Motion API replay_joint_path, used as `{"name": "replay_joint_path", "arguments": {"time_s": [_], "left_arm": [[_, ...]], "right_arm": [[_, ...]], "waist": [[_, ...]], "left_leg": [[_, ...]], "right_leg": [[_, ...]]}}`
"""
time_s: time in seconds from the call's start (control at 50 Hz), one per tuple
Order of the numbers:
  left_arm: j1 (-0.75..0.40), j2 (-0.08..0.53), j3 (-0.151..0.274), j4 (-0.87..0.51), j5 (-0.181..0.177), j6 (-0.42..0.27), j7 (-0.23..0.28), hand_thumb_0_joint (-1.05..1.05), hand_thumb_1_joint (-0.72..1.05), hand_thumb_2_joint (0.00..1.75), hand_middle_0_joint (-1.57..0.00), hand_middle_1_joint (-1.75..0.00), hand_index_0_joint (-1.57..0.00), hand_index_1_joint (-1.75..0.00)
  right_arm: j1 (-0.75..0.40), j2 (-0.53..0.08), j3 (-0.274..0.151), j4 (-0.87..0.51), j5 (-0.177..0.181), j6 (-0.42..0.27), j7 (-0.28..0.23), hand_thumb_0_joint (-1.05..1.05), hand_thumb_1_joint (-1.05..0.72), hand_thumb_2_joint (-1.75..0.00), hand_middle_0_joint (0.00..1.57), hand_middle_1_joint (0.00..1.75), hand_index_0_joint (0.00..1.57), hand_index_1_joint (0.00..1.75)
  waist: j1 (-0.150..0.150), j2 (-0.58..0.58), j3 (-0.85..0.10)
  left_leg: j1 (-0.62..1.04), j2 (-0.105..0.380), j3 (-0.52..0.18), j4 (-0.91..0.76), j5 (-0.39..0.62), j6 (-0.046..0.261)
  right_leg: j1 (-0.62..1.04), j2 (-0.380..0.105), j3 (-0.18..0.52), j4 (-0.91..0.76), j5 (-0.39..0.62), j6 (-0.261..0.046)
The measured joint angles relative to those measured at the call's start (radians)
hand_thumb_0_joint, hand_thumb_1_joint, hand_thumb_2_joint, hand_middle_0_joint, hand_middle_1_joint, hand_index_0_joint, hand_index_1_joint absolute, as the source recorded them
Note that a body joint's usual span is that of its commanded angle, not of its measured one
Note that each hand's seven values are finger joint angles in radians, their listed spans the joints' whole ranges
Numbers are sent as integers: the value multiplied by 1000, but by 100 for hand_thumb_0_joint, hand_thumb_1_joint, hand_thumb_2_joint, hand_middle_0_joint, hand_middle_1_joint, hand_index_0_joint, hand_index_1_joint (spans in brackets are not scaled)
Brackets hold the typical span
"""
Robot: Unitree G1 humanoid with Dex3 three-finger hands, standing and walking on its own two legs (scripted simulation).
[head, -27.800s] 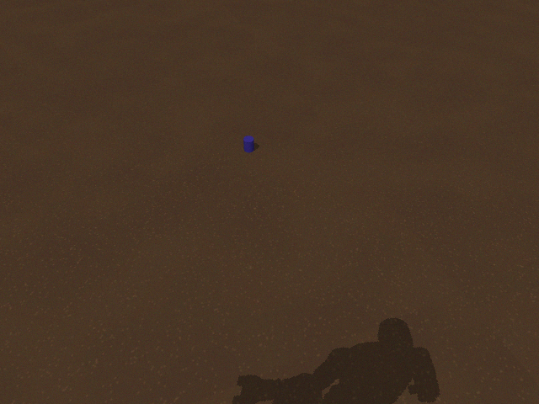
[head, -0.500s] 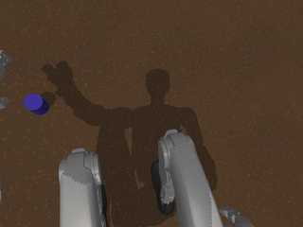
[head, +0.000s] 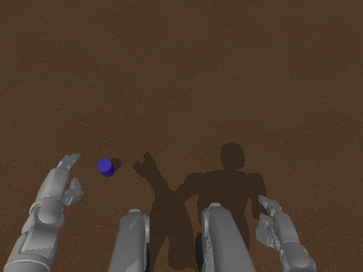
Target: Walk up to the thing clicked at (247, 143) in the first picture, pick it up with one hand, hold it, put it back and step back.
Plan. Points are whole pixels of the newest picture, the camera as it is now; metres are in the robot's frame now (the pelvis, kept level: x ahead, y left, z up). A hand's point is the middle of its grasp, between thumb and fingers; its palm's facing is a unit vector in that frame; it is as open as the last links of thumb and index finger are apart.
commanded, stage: home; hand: left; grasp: from above
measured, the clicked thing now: (106, 168) +0.51 +0.27 -0.52
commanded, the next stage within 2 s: none
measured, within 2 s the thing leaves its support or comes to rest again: neither
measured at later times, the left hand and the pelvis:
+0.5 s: hand (57, 220) +0.23 +0.18 +0.09, palm faces +0.09 -0.98 -0.20, open 7.4 cm; pelvis +0.06 +0.00 +0.15, yaw +1 degrees
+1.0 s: hand (54, 233) +0.22 +0.17 +0.11, palm faces +0.09 -0.98 -0.19, open 7.4 cm; pelvis +0.06 -0.01 +0.16, yaw +2 degrees
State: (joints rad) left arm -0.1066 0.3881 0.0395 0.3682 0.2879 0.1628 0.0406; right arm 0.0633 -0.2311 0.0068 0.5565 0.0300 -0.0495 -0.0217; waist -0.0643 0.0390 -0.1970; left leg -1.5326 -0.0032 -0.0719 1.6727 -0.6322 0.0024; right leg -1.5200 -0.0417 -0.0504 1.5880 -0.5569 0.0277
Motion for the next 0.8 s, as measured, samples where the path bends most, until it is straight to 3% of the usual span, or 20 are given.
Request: {"name": "replay_joint_path", "arguments": {"time_s": [0.16, 0.3, 0.4, 0.58, 0.8], "left_arm": [[185, -70, -6, -132, -180, 114, 25, 1, 89, 90, -21, -30, -21, -31], [333, -124, 8, -246, -290, 203, 38, 1, 90, 90, -20, -30, -21, -30], [445, -155, 12, -350, -345, 251, 33, 1, 90, 90, -20, -30, -21, -30], [609, -172, -4, -492, -362, 287, 2, 1, 90, 90, -20, -29, -20, -30], [600, -174, -7, -463, -345, 284, -31, 1, 90, 90, -20, -29, -20, -30]], "right_arm": [[62, 20, 26, -9, 5, -45, -53, 1, -91, -90, 21, 30, 20, 30], [160, 18, 42, -8, 1, -76, -108, 1, -90, -90, 21, 30, 20, 30], [224, 16, 47, -21, -1, -100, -141, 1, -90, -90, 21, 30, 20, 30], [256, 17, 39, -41, -10, -147, -166, 1, -90, -90, 21, 30, 20, 30], [203, 12, 32, -33, -28, -197, -163, 1, -90, -90, 21, 30, 20, 30]], "waist": [[-5, -5, 13], [-8, -3, 23], [-6, 7, 26], [11, 25, 12], [35, 12, 33]], "left_leg": [[267, 13, 3, -211, 35, -6], [500, 23, 2, -398, 74, -10], [652, 30, 4, -521, 101, -10], [818, 32, 8, -653, 130, -9], [862, 27, 2, -673, 136, -14]], "right_leg": [[265, 11, -6, -208, 35, -5], [501, 20, -12, -399, 75, -8], [655, 27, -14, -526, 103, -9], [821, 30, -15, -656, 130, -10], [865, 24, -21, -667, 127, -14]]}}
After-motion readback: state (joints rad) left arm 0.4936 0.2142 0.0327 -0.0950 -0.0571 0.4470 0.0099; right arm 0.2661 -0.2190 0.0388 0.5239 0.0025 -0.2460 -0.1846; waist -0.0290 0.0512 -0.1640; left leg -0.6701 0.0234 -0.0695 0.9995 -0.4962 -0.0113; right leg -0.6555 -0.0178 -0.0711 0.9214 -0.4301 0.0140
